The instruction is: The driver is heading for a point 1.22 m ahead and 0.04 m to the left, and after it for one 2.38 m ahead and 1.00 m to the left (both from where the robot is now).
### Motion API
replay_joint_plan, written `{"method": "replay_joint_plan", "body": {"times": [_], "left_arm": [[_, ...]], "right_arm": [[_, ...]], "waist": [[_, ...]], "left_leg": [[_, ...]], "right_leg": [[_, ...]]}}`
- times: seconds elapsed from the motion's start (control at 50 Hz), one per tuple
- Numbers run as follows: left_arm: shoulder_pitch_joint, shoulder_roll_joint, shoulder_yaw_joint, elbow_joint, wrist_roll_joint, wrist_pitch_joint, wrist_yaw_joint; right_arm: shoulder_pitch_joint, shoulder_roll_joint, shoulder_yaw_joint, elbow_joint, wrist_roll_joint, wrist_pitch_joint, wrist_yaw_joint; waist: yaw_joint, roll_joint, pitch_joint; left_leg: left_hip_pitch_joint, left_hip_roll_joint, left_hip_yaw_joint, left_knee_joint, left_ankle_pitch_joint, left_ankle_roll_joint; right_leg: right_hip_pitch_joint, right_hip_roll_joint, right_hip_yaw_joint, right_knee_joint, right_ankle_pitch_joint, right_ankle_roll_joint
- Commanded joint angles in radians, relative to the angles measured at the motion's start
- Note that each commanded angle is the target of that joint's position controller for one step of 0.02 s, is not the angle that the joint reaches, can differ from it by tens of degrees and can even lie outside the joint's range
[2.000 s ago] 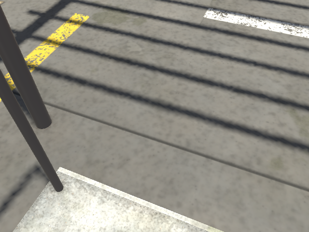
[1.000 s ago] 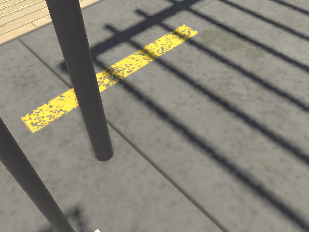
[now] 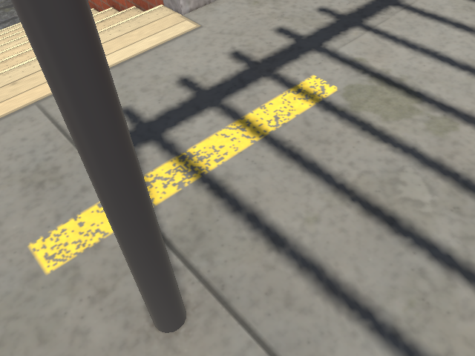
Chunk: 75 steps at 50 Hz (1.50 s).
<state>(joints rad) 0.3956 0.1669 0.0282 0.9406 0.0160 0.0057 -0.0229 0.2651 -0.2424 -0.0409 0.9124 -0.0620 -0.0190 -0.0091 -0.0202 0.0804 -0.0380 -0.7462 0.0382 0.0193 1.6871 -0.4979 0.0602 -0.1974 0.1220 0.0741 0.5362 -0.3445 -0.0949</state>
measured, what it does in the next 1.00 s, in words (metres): walks ahead: left foot, then right foot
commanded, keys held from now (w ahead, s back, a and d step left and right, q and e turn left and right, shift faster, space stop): w+e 0.24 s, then e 0.04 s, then q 0.70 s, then w+q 0.02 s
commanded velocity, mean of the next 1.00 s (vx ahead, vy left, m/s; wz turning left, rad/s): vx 0.19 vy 0.00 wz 0.02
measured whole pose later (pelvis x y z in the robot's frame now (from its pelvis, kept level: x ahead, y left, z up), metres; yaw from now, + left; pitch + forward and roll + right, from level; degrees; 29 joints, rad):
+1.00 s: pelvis +0.25 -0.01 +0.00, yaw +6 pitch +1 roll -1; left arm 0.20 0.23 0.06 0.83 0.03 0.00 0.03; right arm 0.20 -0.23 -0.08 0.79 -0.01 0.06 0.03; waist 0.01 -0.01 0.03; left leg -0.38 0.01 0.05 0.75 -0.41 0.01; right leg -0.25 -0.05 -0.18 0.52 -0.27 -0.02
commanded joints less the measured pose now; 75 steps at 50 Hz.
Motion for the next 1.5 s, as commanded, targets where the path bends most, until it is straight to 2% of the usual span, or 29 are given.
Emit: {"method": "replay_joint_plan", "body": {"times": [0.02,0.12,0.2,0.24,0.28,0.3,0.32,0.34,0.36,0.42,0.5,0.64,0.66,0.68,0.7,0.72,0.8,0.96,1.02,1.04,1.06,1.08,1.1,1.14,1.22,1.32,1.4,1.46,1.5], "left_arm": [[0.049,0.132,0.020,-0.047,0.002,-0.033,0.029],[0.052,0.206,0.042,-0.061,-0.001,-0.047,0.053],[0.020,0.161,0.041,-0.065,-0.037,-0.054,0.042],[0.037,0.176,0.054,-0.068,-0.030,-0.064,0.034],[0.032,0.263,0.071,-0.064,0.019,-0.051,0.028],[0.002,0.252,0.065,-0.101,0.016,-0.067,0.032],[-0.008,0.189,0.041,-0.150,0.000,-0.086,0.042],[0.168,0.187,0.050,-0.137,-0.051,-0.083,0.050],[0.161,0.243,0.058,-0.084,-0.009,-0.066,0.057],[0.041,0.110,0.041,-0.083,0.030,-0.045,0.024],[0.099,0.028,0.020,-0.062,0.010,-0.034,0.016],[0.001,0.087,0.034,-0.111,0.022,-0.039,0.064],[0.041,0.150,0.046,-0.123,0.041,-0.044,0.072],[0.025,0.271,0.071,-0.135,0.034,-0.034,0.076],[-0.001,0.240,0.069,-0.143,0.025,-0.020,0.083],[-0.059,0.189,0.055,-0.153,0.033,-0.017,0.089],[-0.210,0.131,0.037,-0.175,0.025,-0.017,0.094],[-0.160,0.212,0.069,-0.147,0.015,-0.010,0.052],[-0.174,0.234,0.077,-0.149,0.008,0.004,0.041],[-0.160,0.220,0.078,-0.150,0.009,0.002,0.042],[-0.155,0.138,0.057,-0.198,0.018,0.004,0.040],[-0.246,0.126,0.046,-0.246,0.006,0.022,0.055],[-0.247,0.163,0.052,-0.233,0.000,0.032,0.053],[-0.243,0.174,0.057,-0.214,-0.009,0.027,0.049],[-0.185,0.180,0.057,-0.184,0.003,0.039,0.040],[-0.190,0.130,0.036,-0.147,-0.007,0.067,0.025],[-0.204,0.168,0.041,-0.133,-0.015,0.059,0.026],[-0.167,0.170,0.040,-0.121,-0.008,0.028,0.038],[-0.154,0.232,0.051,-0.128,0.010,0.005,0.037]], "right_arm": [[-0.241,-0.036,0.018,-0.172,-0.006,-0.008,0.021],[-0.308,-0.041,0.029,-0.256,-0.011,-0.041,0.017],[-0.315,0.008,0.041,-0.253,0.058,-0.019,0.022],[-0.262,-0.044,0.026,-0.242,0.066,-0.023,0.007],[-0.180,-0.097,0.004,-0.221,0.047,-0.036,-0.012],[-0.064,-0.116,-0.008,-0.197,0.033,-0.060,-0.026],[0.121,-0.202,-0.024,-0.190,0.009,-0.074,-0.043],[0.146,-0.251,-0.047,-0.154,0.032,-0.059,-0.034],[0.105,-0.152,-0.037,-0.157,0.063,-0.049,-0.017],[-0.084,-0.002,0.007,-0.149,0.055,-0.050,-0.006],[-0.053,-0.058,-0.010,-0.083,0.032,-0.052,0.001],[-0.058,-0.099,-0.056,-0.084,0.060,-0.006,-0.007],[-0.067,-0.048,-0.046,-0.108,0.059,-0.005,-0.008],[-0.036,0.022,-0.032,-0.146,0.075,-0.006,-0.012],[-0.034,-0.053,-0.051,-0.134,0.044,0.005,-0.016],[-0.033,-0.080,-0.070,-0.129,0.043,0.015,-0.015],[0.053,-0.044,-0.076,-0.088,0.040,0.044,-0.005],[-0.070,-0.045,-0.049,-0.186,0.056,0.075,0.041],[-0.037,-0.042,-0.045,-0.199,0.063,0.048,0.041],[-0.019,-0.093,-0.054,-0.195,0.047,0.033,0.034],[0.011,-0.192,-0.074,-0.204,0.040,0.017,0.024],[0.067,-0.263,-0.096,-0.197,0.057,0.020,0.018],[0.074,-0.253,-0.095,-0.201,0.056,0.024,0.014],[-0.029,-0.177,-0.072,-0.226,0.063,0.033,0.012],[-0.031,-0.155,-0.064,-0.238,0.067,0.035,0.011],[-0.053,-0.061,-0.008,-0.203,0.038,0.023,-0.016],[-0.058,-0.133,-0.015,-0.174,0.035,0.030,-0.018],[-0.080,-0.177,-0.030,-0.163,0.045,0.038,-0.027],[-0.087,-0.150,-0.031,-0.184,0.046,0.034,-0.029]], "waist": [[0.051,-0.176,0.199],[0.046,-0.101,0.117],[0.068,-0.236,0.077],[0.055,-0.201,0.063],[-0.005,-0.115,0.027],[-0.059,-0.121,-0.056],[-0.114,0.005,-0.239],[-0.055,0.245,-0.401],[-0.044,0.069,-0.291],[0.023,0.043,-0.045],[0.084,0.047,-0.037],[0.103,-0.027,0.011],[0.119,-0.151,0.004],[0.088,-0.395,-0.014],[0.100,-0.323,-0.012],[0.069,-0.215,0.021],[-0.011,-0.194,0.056],[0.046,-0.241,-0.009],[0.009,-0.202,-0.018],[0.010,-0.118,-0.016],[0.036,0.146,0.007],[-0.026,0.201,0.025],[-0.026,0.101,0.004],[0.026,0.017,0.040],[0.044,-0.012,-0.047],[0.024,0.034,-0.012],[-0.003,0.077,0.051],[0.043,0.009,0.052],[0.027,-0.085,0.026]], "left_leg": [[-0.435,0.051,0.006,-0.013,0.154,-0.055],[-0.171,0.043,-0.019,-0.533,0.416,-0.111],[0.226,-0.029,0.004,-0.975,0.468,-0.105],[0.356,-0.044,-0.019,-1.079,0.404,-0.108],[0.471,-0.107,0.022,-1.265,0.340,-0.081],[0.706,-0.008,-0.041,-1.263,0.431,-0.058],[0.995,0.270,-0.283,-1.159,0.588,0.010],[1.139,0.434,-0.682,-1.237,0.712,0.189],[1.004,0.387,-0.655,-1.252,0.543,0.188],[0.640,0.236,-0.343,-1.345,0.767,0.174],[0.466,0.140,-0.180,-1.327,1.032,0.164],[0.221,0.062,-0.300,-1.223,0.445,0.073],[0.115,0.001,-0.254,-1.090,0.276,0.017],[0.042,-0.171,-0.051,-0.872,-0.025,-0.028],[0.071,-0.120,-0.017,-0.694,-0.127,-0.042],[0.095,-0.091,-0.062,-0.628,-0.048,-0.038],[0.156,-0.065,-0.037,-0.547,0.109,-0.069],[0.333,-0.041,0.050,-0.927,0.059,-0.047],[0.498,-0.066,0.079,-1.157,0.238,-0.017],[0.568,-0.034,-0.031,-1.285,0.316,-0.009],[0.645,0.218,-0.392,-1.376,0.568,0.032],[0.601,0.339,-0.532,-1.375,0.785,0.186],[0.632,0.304,-0.471,-1.359,0.805,0.238],[0.623,0.194,-0.377,-1.347,0.739,0.189],[0.687,0.141,-0.303,-1.316,0.860,0.162],[0.607,0.140,-0.265,-1.411,0.523,0.125],[0.540,0.128,-0.245,-1.396,0.366,0.115],[0.545,0.133,-0.224,-1.311,0.471,0.100],[0.495,0.061,-0.166,-1.171,0.408,0.037]], "right_leg": [[0.019,-0.279,0.406,-0.289,-0.034,-0.163],[-0.071,-0.222,0.340,-0.324,0.274,-0.181],[-0.027,-0.190,0.272,-0.355,0.418,-0.111],[0.046,-0.220,0.331,-0.296,0.442,-0.085],[0.140,-0.158,0.289,-0.028,0.639,-0.045],[0.030,-0.103,0.241,0.159,0.490,-0.022],[-0.141,-0.065,0.163,0.424,0.134,0.001],[-0.347,0.051,0.099,0.630,-0.283,0.034],[-0.401,-0.036,0.081,0.709,-0.213,0.037],[-0.328,-0.124,0.015,0.591,-0.106,0.075],[-0.121,-0.112,-0.048,0.336,-0.056,0.103],[0.066,-0.099,-0.068,0.005,0.150,0.062],[0.135,-0.270,0.105,-0.134,0.097,0.032],[0.129,-0.514,0.352,-0.276,0.191,-0.079],[0.062,-0.561,0.397,-0.285,0.218,-0.167],[0.016,-0.486,0.317,-0.277,0.152,-0.171],[-0.044,-0.358,0.038,-0.251,0.344,-0.117],[0.067,-0.429,-0.062,-0.147,0.556,-0.099],[0.008,-0.406,-0.115,-0.046,0.388,-0.022],[-0.046,-0.365,-0.165,0.059,0.252,0.045],[-0.242,-0.235,-0.240,0.310,-0.152,0.129],[-0.355,-0.132,-0.135,0.476,-0.275,0.142],[-0.381,-0.153,-0.074,0.573,-0.258,0.139],[-0.402,-0.164,-0.033,0.590,-0.116,0.132],[-0.349,-0.148,-0.041,0.576,-0.045,0.143],[-0.171,-0.161,-0.035,0.296,-0.010,0.118],[-0.066,-0.112,-0.067,0.107,-0.039,0.097],[0.006,-0.109,-0.094,-0.090,0.104,0.099],[0.055,-0.220,0.078,-0.132,0.328,0.063]]}}
Keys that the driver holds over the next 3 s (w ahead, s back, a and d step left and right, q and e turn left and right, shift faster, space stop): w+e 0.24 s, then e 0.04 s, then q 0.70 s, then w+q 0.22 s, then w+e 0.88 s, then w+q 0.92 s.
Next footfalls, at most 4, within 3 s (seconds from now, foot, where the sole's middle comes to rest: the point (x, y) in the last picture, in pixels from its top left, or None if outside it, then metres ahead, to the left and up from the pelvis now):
0.30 left None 0.32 0.10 -0.77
0.66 right None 0.30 -0.12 -0.77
1.04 left None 0.28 0.09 -0.77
1.48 right None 0.30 -0.11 -0.77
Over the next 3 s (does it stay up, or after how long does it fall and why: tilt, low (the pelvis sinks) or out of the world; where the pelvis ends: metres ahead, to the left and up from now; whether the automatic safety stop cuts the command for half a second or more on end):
stays up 0.50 -0.08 -0.01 its command is cut before an obstacle after 1.0 s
